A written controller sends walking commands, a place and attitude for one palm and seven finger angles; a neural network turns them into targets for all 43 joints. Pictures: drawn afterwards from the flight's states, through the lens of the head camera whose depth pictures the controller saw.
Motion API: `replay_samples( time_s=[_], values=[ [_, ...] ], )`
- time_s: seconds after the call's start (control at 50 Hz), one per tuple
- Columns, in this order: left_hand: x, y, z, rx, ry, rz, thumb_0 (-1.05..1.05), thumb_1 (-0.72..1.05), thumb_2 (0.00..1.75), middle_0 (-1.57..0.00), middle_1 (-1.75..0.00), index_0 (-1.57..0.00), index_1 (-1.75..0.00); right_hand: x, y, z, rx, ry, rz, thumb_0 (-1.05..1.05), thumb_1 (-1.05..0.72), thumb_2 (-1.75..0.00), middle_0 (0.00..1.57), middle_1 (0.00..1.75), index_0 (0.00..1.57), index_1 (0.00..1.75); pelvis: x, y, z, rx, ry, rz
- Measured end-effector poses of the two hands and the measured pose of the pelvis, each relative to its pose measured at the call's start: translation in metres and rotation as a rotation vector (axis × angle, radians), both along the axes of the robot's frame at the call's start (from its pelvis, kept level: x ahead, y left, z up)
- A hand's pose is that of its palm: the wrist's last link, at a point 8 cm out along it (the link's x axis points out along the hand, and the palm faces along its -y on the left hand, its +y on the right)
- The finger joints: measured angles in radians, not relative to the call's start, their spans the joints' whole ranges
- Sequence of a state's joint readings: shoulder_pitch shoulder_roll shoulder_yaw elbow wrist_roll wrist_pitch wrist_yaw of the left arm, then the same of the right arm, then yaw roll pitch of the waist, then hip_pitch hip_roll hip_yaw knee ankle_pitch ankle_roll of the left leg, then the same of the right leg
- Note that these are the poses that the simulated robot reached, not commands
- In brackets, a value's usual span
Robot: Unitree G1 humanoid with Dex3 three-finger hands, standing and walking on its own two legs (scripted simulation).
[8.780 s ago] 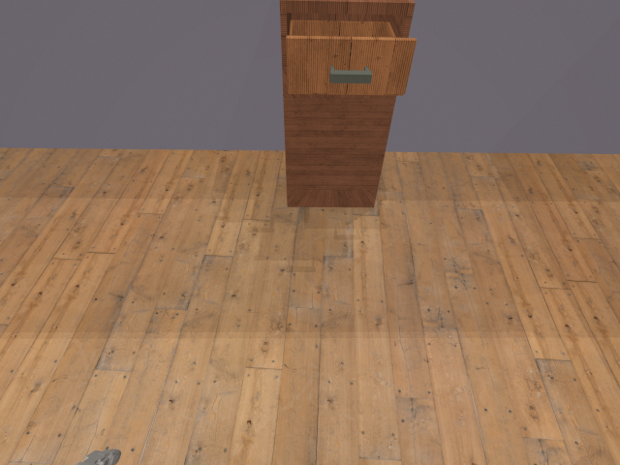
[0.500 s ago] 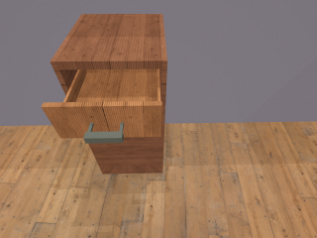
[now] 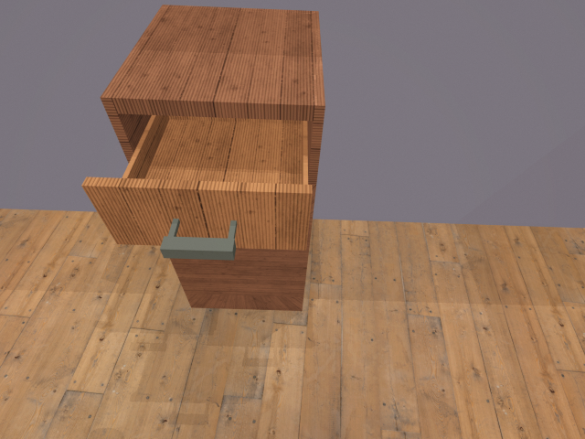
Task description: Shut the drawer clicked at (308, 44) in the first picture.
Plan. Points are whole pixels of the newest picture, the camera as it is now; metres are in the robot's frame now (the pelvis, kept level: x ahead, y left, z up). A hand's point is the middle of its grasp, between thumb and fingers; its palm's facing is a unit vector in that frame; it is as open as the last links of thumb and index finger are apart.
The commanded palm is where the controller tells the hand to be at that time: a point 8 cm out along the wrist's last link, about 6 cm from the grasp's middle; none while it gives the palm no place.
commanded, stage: come to a stop and stand still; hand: left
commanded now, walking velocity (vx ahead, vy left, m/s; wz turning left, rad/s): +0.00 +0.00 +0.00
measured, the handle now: (201, 236) +0.42 +0.19 -0.02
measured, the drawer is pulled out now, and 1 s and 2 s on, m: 0.19 0.19 0.19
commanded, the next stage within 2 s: look again from close up in 0.46 s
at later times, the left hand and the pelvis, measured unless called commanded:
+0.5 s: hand out of the picture -0.05 +0.16 -0.17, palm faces +0.01 -0.99 -0.17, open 7.4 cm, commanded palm none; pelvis -0.03 +0.00 +0.00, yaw +0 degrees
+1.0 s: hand out of the picture -0.03 +0.17 -0.17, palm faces +0.04 -0.99 -0.17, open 7.4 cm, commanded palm none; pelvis -0.02 +0.01 +0.00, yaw +1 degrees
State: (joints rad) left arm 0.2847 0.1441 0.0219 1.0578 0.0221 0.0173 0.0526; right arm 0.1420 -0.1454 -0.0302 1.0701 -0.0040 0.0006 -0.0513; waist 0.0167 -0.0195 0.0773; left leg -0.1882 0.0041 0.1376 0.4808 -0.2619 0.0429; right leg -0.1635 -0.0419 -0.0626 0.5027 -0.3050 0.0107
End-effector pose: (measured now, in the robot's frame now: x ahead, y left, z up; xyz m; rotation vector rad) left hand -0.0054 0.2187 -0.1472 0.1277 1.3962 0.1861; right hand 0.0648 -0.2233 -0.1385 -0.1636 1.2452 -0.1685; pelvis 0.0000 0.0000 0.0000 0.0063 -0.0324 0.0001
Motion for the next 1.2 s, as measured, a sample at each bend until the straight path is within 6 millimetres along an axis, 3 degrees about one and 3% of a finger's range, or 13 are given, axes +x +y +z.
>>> replay_samples(
  time_s=[0.16,0.38,0.5,0.6,0.74,0.98,1.2],
  values=[
    [0.0,0.014,0.01,0.036,-0.053,-0.033,0.01,0.91,0.9,-0.2,-0.3,-0.19,-0.3,-0.033,-0.006,0.0,0.014,0.046,-0.004,0.0,-0.93,-0.9,0.2,0.3,0.2,0.3,-0.016,-0.001,0.004,-0.003,0.001,0.001],
    [-0.024,-0.003,0.007,-0.015,-0.011,-0.042,0.01,0.91,0.9,-0.2,-0.3,-0.2,-0.3,-0.105,0.005,-0.002,0.045,0.196,-0.037,0.0,-0.91,-0.9,0.2,0.3,0.2,0.29,-0.026,0.0,0.007,-0.003,0.001,0.002],
    [-0.043,-0.01,0.003,-0.031,0.025,-0.041,0.01,0.91,0.9,-0.2,-0.3,-0.2,-0.3,-0.129,0.017,-0.005,0.069,0.242,-0.046,0.01,-0.91,-0.9,0.2,0.3,0.2,0.29,-0.031,0.002,0.004,-0.014,0.008,0.007],
    [-0.049,-0.004,-0.002,-0.031,0.024,-0.038,0.01,0.91,0.9,-0.2,-0.3,-0.2,-0.3,-0.128,0.024,-0.012,0.079,0.2,-0.03,0.01,-0.91,-0.9,0.2,0.3,0.2,0.29,-0.033,0.007,-0.003,-0.019,0.014,0.024],
    [-0.04,0.008,0.002,-0.006,-0.014,-0.024,0.01,0.91,0.9,-0.2,-0.3,-0.2,-0.3,-0.107,0.032,-0.015,0.09,0.145,0.001,0.01,-0.91,-0.9,0.2,0.3,0.2,0.29,-0.03,0.012,-0.003,-0.01,0.015,0.025],
    [-0.03,0.002,0.003,-0.027,-0.012,-0.02,0.01,0.91,0.9,-0.2,-0.3,-0.19,-0.3,-0.082,0.015,-0.005,0.042,0.119,0.017,0.01,-0.92,-0.9,0.2,0.3,0.2,0.29,-0.02,0.011,0.002,-0.003,0.012,0.018],
    [-0.02,-0.001,0.004,-0.027,-0.019,0.011,0.02,0.92,0.9,-0.2,-0.3,-0.2,-0.3,-0.075,0.01,0.0,0.02,0.114,0.011,0.02,-0.92,-0.9,0.2,0.3,0.2,0.3,-0.014,0.008,0.002,-0.012,0.012,0.019]
  ],
)
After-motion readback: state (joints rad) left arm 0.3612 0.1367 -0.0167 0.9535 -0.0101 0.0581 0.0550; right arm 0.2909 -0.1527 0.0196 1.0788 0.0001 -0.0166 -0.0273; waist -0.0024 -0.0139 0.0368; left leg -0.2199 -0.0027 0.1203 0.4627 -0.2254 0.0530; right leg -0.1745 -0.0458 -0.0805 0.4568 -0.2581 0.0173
